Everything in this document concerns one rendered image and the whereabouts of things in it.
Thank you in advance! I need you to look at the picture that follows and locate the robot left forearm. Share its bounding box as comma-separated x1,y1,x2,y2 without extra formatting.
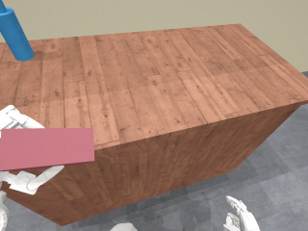
0,191,10,231

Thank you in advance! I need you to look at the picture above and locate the robot left hand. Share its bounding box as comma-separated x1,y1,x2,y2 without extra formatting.
0,105,64,195

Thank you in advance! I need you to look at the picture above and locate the sponge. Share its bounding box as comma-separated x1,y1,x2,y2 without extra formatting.
0,128,95,172

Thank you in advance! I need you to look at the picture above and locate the robot right hand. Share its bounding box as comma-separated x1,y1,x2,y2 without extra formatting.
223,195,260,231

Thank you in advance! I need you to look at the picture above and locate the table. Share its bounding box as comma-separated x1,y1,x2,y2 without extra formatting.
0,23,308,226

